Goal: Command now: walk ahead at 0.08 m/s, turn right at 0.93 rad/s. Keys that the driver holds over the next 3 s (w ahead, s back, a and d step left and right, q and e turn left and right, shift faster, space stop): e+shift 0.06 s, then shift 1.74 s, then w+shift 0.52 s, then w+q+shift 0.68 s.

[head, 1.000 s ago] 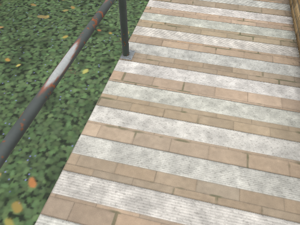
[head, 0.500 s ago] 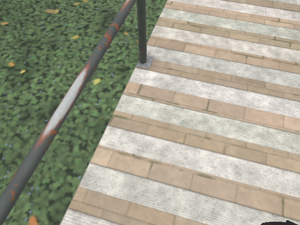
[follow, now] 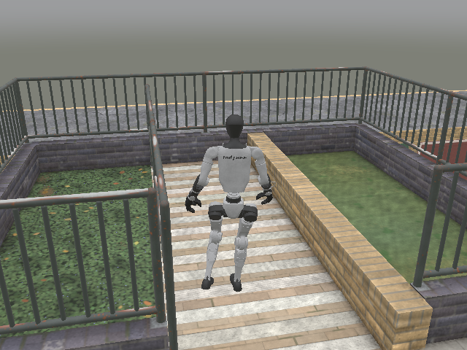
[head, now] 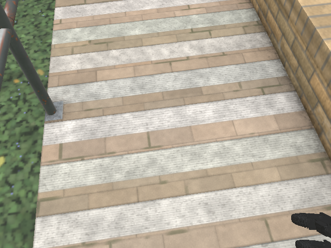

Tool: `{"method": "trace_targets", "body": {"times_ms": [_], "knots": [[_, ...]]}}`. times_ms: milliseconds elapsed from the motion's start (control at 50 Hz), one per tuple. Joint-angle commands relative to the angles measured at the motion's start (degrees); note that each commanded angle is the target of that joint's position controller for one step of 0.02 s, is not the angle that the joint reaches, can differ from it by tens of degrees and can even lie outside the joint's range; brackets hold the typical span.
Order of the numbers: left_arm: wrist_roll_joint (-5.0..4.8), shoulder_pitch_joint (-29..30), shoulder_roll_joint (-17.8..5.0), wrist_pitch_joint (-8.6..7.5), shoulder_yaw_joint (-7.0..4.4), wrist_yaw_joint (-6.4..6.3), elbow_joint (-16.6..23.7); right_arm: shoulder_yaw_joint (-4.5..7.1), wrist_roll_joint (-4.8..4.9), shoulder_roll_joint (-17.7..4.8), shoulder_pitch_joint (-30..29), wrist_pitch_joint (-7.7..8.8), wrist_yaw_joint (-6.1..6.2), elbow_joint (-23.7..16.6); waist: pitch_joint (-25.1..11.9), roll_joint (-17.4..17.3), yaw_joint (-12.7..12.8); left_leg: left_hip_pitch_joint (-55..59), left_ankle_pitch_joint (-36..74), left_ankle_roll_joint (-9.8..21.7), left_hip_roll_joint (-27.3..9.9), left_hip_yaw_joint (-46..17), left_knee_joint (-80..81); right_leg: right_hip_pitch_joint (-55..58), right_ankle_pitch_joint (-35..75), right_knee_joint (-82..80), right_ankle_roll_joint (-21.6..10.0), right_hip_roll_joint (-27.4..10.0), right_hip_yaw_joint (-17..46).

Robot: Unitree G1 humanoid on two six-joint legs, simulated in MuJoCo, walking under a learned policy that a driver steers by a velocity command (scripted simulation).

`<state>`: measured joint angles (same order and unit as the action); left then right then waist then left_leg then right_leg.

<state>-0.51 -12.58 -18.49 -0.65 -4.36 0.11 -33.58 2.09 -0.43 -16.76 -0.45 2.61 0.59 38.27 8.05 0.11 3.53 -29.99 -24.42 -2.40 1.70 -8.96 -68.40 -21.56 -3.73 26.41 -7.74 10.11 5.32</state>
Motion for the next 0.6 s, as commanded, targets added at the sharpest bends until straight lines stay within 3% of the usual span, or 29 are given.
{"method": "trace_targets", "body": {"times_ms": [20,60,80,100,140,160,180,220,240,260,280,300,320,340,360,380,400,420,460,520,560,600], "knots": [[-0.30,1.35,-10.44,0.20,-3.34,-2.00,5.35,2.28,0.17,-5.35,4.62,-0.36,0.32,-0.83,-14.55,-0.03,-3.37,-0.83,1.70,-2.34,1.22,0.09,9.51,12.15,21.88,-6.70,-6.87,-14.79,20.80],[-0.30,0.50,-12.47,1.50,-4.01,-2.48,5.10,2.32,0.42,-5.37,2.07,-1.01,0.92,-1.48,-15.67,-0.91,-3.28,0.13,6.41,-3.38,2.19,-0.22,13.61,11.12,16.23,-5.76,-5.06,-13.77,21.70],[-0.26,1.31,-12.28,1.99,-3.93,-2.74,5.29,2.47,0.79,-5.75,2.50,-1.34,1.28,-1.02,-15.76,0.56,-3.52,0.35,8.65,-3.62,1.90,-0.25,14.92,10.50,10.86,-5.88,-3.75,-13.55,21.18],[-0.21,2.44,-11.18,2.43,-3.52,-2.97,5.57,2.33,1.01,-5.91,2.91,-1.65,1.31,-0.58,-15.30,2.59,-3.52,1.04,10.67,-3.75,1.51,-0.36,16.69,9.64,6.39,-6.17,-2.82,-13.00,20.63],[0.67,2.29,-6.92,3.03,-2.31,-3.05,5.72,2.04,1.04,-5.55,2.31,-1.73,1.72,0.25,-15.13,7.17,-1.67,1.80,12.08,-3.29,0.41,0.31,19.01,10.47,4.94,-5.11,-2.57,-11.70,19.23],[0.99,1.78,-6.39,2.94,-2.07,-2.81,5.46,2.12,0.84,-5.81,1.51,-1.50,1.84,-0.01,-14.85,8.46,-1.16,2.51,11.89,-3.06,0.04,0.64,20.06,10.42,5.12,-4.70,-2.71,-11.81,19.52],[1.55,2.31,-7.54,2.79,-2.32,-2.35,5.84,2.04,1.05,-5.91,0.45,-1.11,1.96,-0.27,-14.52,8.96,-1.16,3.99,10.95,-2.66,-0.51,0.69,20.75,9.22,4.27,-3.84,-3.38,-12.86,20.25],[1.75,2.89,-7.65,2.58,-2.07,-1.41,6.24,2.22,0.83,-7.15,0.07,-0.37,1.64,-0.36,-13.61,8.49,-0.47,6.00,8.96,-1.90,-0.71,1.31,24.01,8.69,5.05,-2.64,-4.00,-13.97,22.87],[1.31,3.09,-7.33,2.60,-1.76,-1.03,5.94,1.87,0.81,-6.81,0.53,0.01,1.08,-0.56,-13.58,8.43,-0.27,6.88,8.30,-1.14,-0.78,1.65,25.75,9.44,6.31,-1.97,-4.54,-14.93,24.47],[0.66,1.90,-7.35,3.12,-1.79,-0.74,5.96,2.24,1.28,-6.85,1.11,0.54,0.32,-1.67,-13.13,10.11,-0.74,7.56,6.85,-0.08,-0.99,1.89,30.05,11.84,8.68,-0.93,-4.39,-14.45,25.93],[-0.29,3.11,-6.51,3.25,-1.39,-0.62,6.11,2.48,1.10,-6.94,3.03,0.75,-0.62,-0.69,-12.93,9.66,-1.70,9.46,8.17,0.96,-1.17,2.66,35.23,12.91,10.80,0.21,-3.66,-14.67,26.46],[-0.76,4.11,-6.04,3.28,-1.04,-0.59,6.42,2.61,0.87,-6.54,5.04,0.96,-1.13,-0.02,-13.19,8.70,-3.08,13.83,14.38,2.21,-1.48,3.39,42.72,12.52,8.15,1.41,-2.08,-13.63,26.14],[-0.71,2.37,-4.92,3.11,-0.59,-0.64,5.93,2.93,-0.10,-7.54,5.12,1.03,-1.11,-0.13,-13.58,5.12,-2.86,18.87,23.35,3.52,-4.92,0.44,47.87,10.68,-2.00,4.01,1.27,-11.13,23.81],[0.95,-1.49,-2.86,2.75,-0.12,-0.44,5.95,3.43,-0.93,-10.65,4.75,0.44,-0.60,-1.36,-14.14,-5.92,-0.05,23.09,36.14,7.66,-15.26,-9.36,48.38,5.49,-22.44,14.36,5.32,-4.47,15.29],[0.36,-3.14,-6.01,2.63,-1.21,-0.52,6.13,3.13,-1.49,-10.30,6.09,-0.30,-0.33,-0.24,-10.23,-14.01,-0.08,20.51,43.86,16.94,-22.04,-17.40,48.40,-0.81,-33.87,21.55,9.43,0.26,8.14],[0.95,-0.45,-9.34,2.57,-2.37,-1.12,6.21,2.80,-1.02,-8.76,5.68,-0.13,-0.25,-0.07,-9.78,-12.21,-1.90,17.65,41.48,19.54,-23.77,-21.16,48.95,-2.61,-33.47,30.69,11.75,-3.02,8.24],[0.46,0.95,-9.96,3.07,-2.95,-1.32,5.56,2.67,-0.37,-7.74,5.67,-0.07,-0.21,-0.31,-10.66,-8.99,-2.76,19.17,38.68,18.28,-21.43,-17.33,47.92,-3.62,-30.80,35.54,12.99,-3.91,7.91],[0.32,1.04,-8.45,3.75,-2.91,-1.51,4.59,2.76,0.17,-8.09,5.98,-0.24,-0.08,-0.03,-11.09,-7.12,-3.01,20.13,35.26,16.40,-19.03,-13.73,47.53,-4.67,-29.19,38.16,13.64,-4.28,6.92],[0.27,1.82,-4.70,4.50,-1.90,-1.39,4.39,2.36,0.59,-7.23,5.65,-0.83,0.03,0.45,-10.23,-6.68,-3.23,20.00,34.08,14.99,-16.17,-9.18,47.51,-4.28,-26.65,36.32,14.16,-5.55,5.54],[0.19,3.22,-0.13,4.18,-0.35,-0.97,4.08,1.97,0.32,-5.77,5.28,-1.97,-0.11,1.21,-11.44,-10.12,-3.91,21.89,33.87,13.39,-11.47,-3.39,47.05,0.89,-24.21,20.73,14.58,-8.48,0.05],[-0.11,3.38,0.20,4.02,-0.33,-0.95,3.49,2.17,0.41,-6.46,7.02,-2.39,-0.39,2.08,-12.68,-12.07,-5.28,24.03,34.28,13.93,-11.73,-4.11,46.27,4.11,-22.26,11.60,14.32,-9.37,-0.86],[-0.32,0.74,-0.86,3.97,-0.97,-1.08,1.85,2.03,0.78,-6.71,6.97,-2.31,-0.75,2.67,-13.43,-11.23,-4.21,24.52,33.93,13.53,-11.99,-5.00,45.08,8.31,-14.87,1.08,13.50,-9.24,-1.70]]}}
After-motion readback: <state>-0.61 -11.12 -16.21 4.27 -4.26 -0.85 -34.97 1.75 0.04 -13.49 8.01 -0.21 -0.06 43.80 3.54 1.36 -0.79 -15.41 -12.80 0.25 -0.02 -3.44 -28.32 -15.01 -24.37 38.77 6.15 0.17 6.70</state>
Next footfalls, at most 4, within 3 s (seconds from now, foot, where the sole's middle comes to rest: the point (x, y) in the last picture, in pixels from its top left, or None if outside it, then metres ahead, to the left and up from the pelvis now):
0.32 left None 0.19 0.19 -0.77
0.64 right None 0.07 -0.07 -0.77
2.48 left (184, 208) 0.54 0.01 -0.77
2.92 right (221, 120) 0.98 -0.15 -0.77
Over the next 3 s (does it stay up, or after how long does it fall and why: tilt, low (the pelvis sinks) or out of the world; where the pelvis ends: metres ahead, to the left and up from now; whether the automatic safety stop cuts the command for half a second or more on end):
stays up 0.82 -0.05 -0.01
